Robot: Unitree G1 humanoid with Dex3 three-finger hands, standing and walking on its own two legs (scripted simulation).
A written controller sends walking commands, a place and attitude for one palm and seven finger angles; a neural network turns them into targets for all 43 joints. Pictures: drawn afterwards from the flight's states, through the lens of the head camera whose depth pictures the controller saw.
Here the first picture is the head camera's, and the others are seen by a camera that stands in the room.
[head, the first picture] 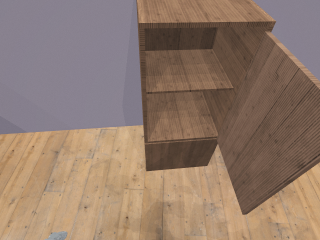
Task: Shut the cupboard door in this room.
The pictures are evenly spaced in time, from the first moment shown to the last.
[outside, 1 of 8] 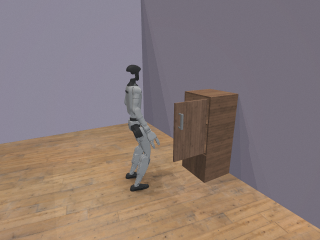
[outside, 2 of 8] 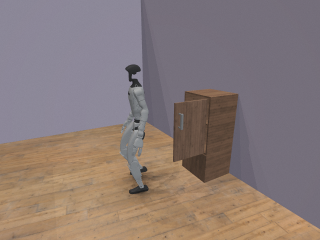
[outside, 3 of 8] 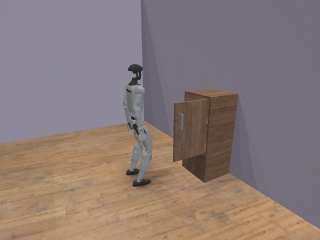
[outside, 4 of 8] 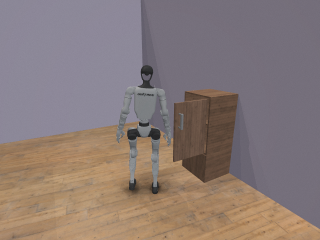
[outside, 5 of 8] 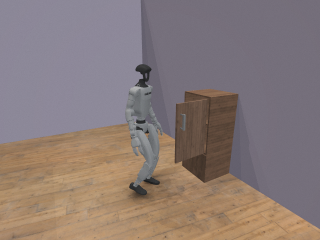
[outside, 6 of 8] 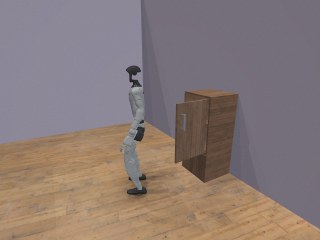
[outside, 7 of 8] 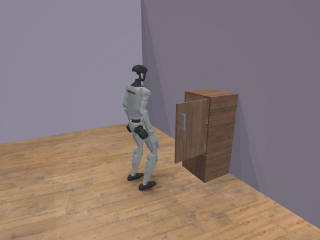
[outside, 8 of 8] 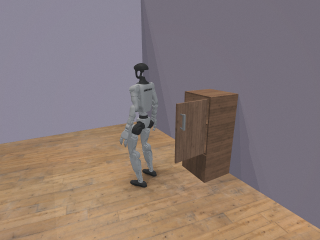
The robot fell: no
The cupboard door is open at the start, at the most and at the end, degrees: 90 94 94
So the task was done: no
